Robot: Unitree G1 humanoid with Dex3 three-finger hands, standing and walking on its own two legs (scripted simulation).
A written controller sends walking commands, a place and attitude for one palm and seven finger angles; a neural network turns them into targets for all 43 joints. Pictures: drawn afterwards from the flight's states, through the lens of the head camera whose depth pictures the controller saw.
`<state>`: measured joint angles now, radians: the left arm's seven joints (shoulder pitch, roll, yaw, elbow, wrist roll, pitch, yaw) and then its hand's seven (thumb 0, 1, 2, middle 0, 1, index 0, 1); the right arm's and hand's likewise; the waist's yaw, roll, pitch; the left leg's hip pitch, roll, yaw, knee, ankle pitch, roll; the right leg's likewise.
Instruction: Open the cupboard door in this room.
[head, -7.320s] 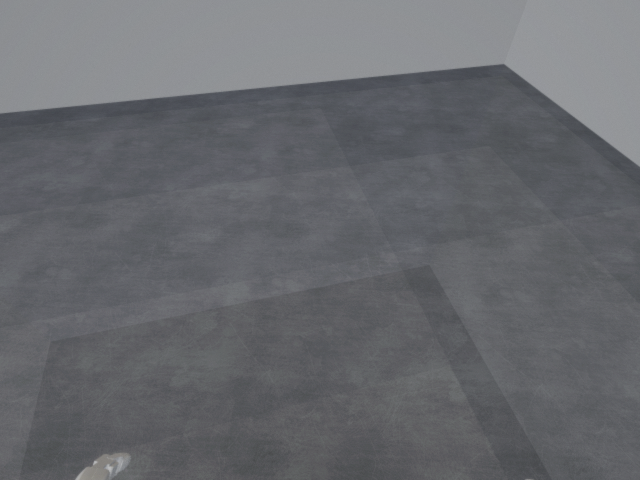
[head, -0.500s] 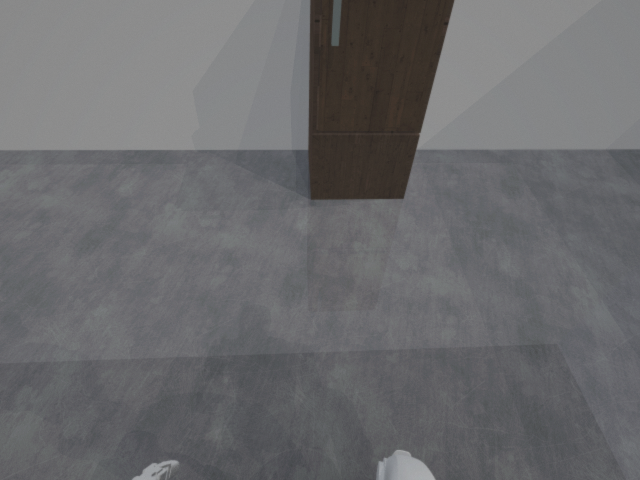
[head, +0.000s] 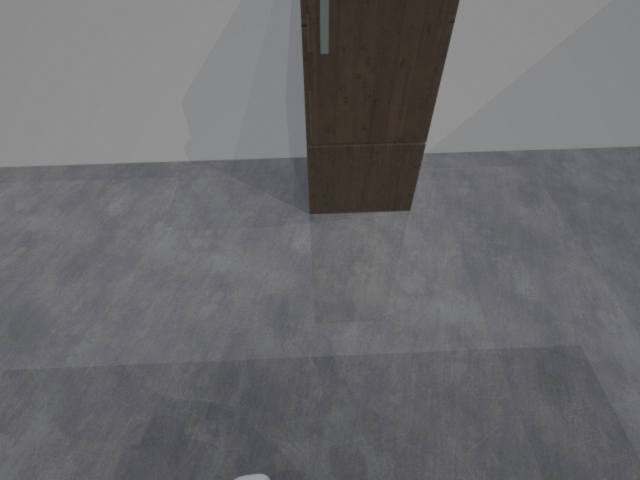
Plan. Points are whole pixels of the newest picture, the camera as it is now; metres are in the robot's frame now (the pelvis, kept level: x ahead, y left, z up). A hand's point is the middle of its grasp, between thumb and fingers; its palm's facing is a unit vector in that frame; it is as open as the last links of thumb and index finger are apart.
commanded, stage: stand and wait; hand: left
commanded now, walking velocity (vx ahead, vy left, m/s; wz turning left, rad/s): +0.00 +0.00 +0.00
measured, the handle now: (324, 23) +1.24 +0.05 +0.05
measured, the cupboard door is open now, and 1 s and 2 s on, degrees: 0 0 0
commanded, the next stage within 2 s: look at it before walking up in 0.60 s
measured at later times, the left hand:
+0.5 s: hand out of the picture +0.02 +0.20 -0.17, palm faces +0.00 -0.99 -0.16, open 7.4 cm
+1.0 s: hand out of the picture +0.05 +0.20 -0.17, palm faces -0.01 -0.99 -0.16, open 7.4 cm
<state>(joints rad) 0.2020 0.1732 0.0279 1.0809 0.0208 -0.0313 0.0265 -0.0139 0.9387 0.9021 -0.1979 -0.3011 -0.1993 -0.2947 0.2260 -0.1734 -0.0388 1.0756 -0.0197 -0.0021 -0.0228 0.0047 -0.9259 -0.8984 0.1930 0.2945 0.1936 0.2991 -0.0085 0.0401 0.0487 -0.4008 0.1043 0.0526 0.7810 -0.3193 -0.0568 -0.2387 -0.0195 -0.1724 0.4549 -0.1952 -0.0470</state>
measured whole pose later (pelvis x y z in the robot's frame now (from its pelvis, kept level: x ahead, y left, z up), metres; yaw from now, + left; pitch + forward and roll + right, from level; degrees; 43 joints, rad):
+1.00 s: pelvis +0.06 +0.04 +0.01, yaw -2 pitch -2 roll +0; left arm 0.30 0.12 -0.01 1.15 0.01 -0.01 0.05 0.01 0.91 0.90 -0.20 -0.30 -0.20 -0.29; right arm 0.31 -0.10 -0.01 1.18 -0.01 -0.02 -0.03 0.00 -0.91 -0.90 0.20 0.29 0.20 0.30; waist 0.00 -0.01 0.03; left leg -0.13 0.02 0.14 0.40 -0.24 0.02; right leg -0.13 -0.08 -0.10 0.41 -0.25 0.04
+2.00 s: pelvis +0.13 -0.05 +0.01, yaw -21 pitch +2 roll +2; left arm 0.43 0.12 0.02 1.05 0.02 -0.07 0.00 0.01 0.90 0.90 -0.20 -0.30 -0.20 -0.29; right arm 0.07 -0.23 -0.08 0.96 -0.03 0.00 0.02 0.01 -0.91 -0.90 0.19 0.29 0.19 0.30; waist 0.05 0.02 0.05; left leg -0.63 0.11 0.03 1.14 -0.19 -0.08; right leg -0.08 0.05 0.00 0.35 -0.29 -0.08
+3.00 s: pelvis +0.45 -0.12 -0.02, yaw -51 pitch +1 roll -1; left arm 0.08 0.14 0.05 0.90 0.03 0.04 -0.02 0.01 0.91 0.90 -0.20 -0.30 -0.20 -0.29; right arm 0.40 -0.12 -0.04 1.05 -0.02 0.00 -0.01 0.00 -0.91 -0.90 0.20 0.30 0.20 0.30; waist -0.06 0.02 0.11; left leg -0.08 0.13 0.49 0.66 -0.50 0.02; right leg -0.38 -0.01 -0.15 0.70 -0.32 -0.02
